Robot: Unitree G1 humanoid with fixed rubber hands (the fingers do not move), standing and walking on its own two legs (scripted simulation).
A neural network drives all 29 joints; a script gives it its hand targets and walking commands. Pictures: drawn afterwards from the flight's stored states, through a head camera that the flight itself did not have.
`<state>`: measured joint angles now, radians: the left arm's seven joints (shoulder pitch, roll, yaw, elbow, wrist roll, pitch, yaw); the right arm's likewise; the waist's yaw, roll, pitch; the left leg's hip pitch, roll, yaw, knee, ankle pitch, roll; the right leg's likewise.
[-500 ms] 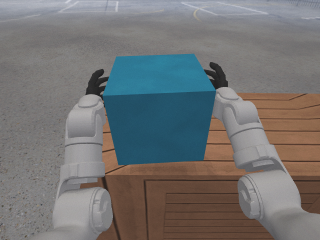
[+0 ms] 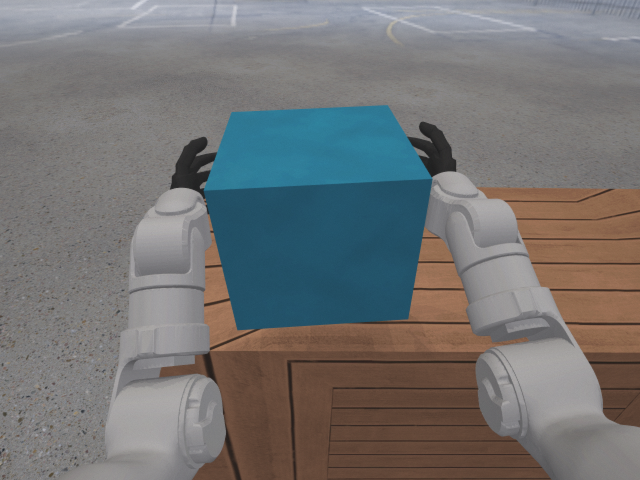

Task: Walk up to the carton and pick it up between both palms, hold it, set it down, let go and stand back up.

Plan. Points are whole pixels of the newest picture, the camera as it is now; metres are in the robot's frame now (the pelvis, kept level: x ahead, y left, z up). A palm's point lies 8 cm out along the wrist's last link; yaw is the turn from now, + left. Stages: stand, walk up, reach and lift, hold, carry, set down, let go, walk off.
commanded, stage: hold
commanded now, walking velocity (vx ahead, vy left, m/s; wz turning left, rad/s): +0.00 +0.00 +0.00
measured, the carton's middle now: (316, 211) +0.38 +0.00 +0.22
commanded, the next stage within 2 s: none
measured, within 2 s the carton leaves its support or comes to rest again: neither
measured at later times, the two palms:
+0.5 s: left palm (189, 202) +0.37 +0.15 +0.24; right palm (437, 185) +0.37 -0.15 +0.25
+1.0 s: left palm (188, 202) +0.37 +0.15 +0.24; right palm (436, 183) +0.37 -0.15 +0.26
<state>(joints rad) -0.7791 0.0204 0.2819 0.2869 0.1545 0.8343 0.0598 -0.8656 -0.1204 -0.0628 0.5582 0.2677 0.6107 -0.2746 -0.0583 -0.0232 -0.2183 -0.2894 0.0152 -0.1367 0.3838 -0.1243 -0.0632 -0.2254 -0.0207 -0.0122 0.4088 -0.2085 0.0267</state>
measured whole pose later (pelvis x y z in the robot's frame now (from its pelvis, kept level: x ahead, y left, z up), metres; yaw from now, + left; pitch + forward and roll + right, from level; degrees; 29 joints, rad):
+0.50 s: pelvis +0.00 +0.00 +0.00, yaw +0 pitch +2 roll +0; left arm -0.78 0.02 0.28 0.31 0.16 0.84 0.06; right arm -0.87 -0.12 -0.06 0.59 0.27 0.61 -0.27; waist -0.06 -0.02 -0.23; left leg -0.29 0.02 -0.14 0.38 -0.13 -0.06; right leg -0.22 -0.02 -0.01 0.41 -0.21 0.03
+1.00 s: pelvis +0.00 +0.00 +0.00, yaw +0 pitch +2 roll +0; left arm -0.77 0.02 0.28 0.29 0.16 0.84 0.05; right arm -0.87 -0.12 -0.05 0.58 0.27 0.62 -0.28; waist -0.06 -0.02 -0.23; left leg -0.29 0.02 -0.14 0.38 -0.13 -0.06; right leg -0.22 -0.02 -0.01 0.41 -0.21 0.03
